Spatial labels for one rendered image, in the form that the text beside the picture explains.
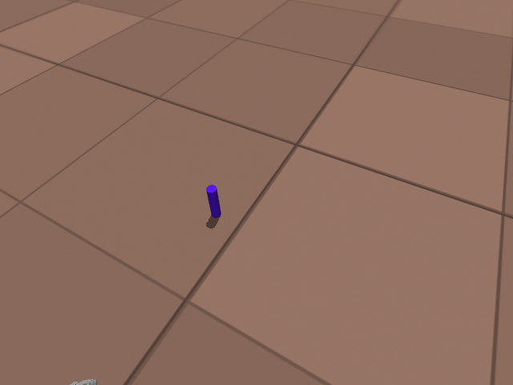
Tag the can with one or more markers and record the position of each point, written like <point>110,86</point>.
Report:
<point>213,201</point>

